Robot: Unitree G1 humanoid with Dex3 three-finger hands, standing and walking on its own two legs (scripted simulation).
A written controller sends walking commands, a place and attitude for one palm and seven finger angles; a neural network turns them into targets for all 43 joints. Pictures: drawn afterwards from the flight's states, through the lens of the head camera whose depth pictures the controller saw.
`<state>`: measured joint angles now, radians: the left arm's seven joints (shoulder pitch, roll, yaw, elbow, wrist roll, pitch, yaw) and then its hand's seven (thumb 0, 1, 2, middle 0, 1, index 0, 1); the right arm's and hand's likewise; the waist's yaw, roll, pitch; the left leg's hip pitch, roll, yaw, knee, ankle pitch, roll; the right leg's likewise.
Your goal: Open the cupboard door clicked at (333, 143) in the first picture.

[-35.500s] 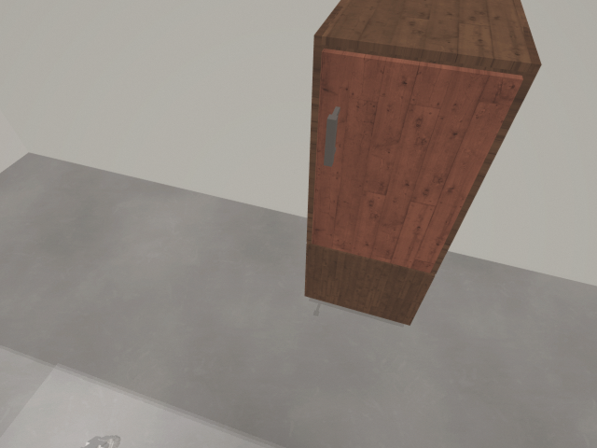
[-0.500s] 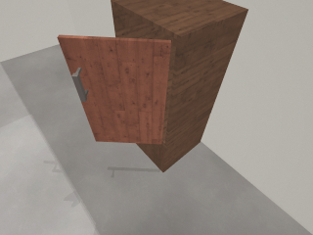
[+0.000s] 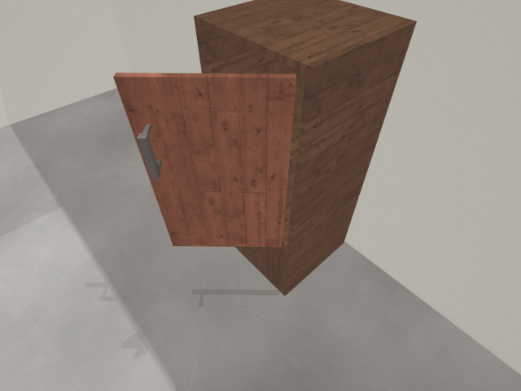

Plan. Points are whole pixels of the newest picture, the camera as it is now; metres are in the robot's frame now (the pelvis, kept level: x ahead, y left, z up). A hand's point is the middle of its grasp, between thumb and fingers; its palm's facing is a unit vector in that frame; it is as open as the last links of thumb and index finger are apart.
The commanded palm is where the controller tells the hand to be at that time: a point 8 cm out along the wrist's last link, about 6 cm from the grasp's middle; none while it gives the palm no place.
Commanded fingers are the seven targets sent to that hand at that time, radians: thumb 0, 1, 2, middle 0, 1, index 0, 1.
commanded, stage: look again from close up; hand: left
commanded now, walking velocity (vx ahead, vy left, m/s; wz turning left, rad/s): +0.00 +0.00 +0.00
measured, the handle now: (151, 152) +0.60 +0.29 +0.02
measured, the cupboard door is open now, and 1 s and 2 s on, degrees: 47 47 47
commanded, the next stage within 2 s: shuffle to correct the standing spot in 0.14 s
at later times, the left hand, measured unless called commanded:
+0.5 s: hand out of the picture -0.02 +0.16 -0.18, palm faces +0.04 -0.99 -0.16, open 7.4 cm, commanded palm none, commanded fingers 0.00 0.90 0.90 -0.20 -0.30 -0.20 -0.30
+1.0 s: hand (152, 380) +0.18 +0.21 -0.17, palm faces +0.05 -0.97 -0.24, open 7.3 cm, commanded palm none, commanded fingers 0.00 0.90 0.90 -0.20 -0.30 -0.20 -0.30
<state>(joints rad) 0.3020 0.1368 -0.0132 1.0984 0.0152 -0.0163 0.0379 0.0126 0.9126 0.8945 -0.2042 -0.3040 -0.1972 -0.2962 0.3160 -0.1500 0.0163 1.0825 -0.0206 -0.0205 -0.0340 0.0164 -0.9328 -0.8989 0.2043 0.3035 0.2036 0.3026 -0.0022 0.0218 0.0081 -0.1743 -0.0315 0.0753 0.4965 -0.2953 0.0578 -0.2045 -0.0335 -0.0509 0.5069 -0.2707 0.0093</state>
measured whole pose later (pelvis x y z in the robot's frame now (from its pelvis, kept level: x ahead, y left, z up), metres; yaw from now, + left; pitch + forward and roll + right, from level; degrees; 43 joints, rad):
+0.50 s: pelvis +0.01 +0.01 -0.01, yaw +0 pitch -1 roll +0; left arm 0.37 0.12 0.00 1.09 0.03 -0.01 0.02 0.01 0.91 0.89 -0.20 -0.30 -0.20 -0.30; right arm 0.35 -0.16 0.00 1.10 -0.02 -0.01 -0.02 0.00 -0.91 -0.90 0.20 0.30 0.20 0.30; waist 0.01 0.01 0.02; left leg -0.20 -0.04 0.08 0.56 -0.35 0.07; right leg -0.23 -0.05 -0.04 0.57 -0.32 0.01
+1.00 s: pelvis +0.09 +0.03 +0.00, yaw +2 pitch -1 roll +0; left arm 0.11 0.16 0.03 0.98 0.02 0.00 0.04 0.01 0.92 0.89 -0.20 -0.30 -0.19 -0.30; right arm 0.37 -0.10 -0.01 1.10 -0.02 -0.02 -0.05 0.00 -0.91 -0.90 0.21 0.30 0.21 0.30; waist -0.02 0.02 0.11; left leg -0.03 -0.09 0.06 0.41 -0.36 0.09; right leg -0.40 -0.01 -0.10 0.68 -0.24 -0.03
